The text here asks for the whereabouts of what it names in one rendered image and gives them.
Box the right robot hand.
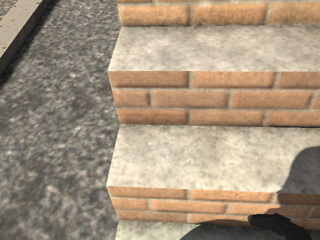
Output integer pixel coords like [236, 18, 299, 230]
[247, 213, 313, 240]

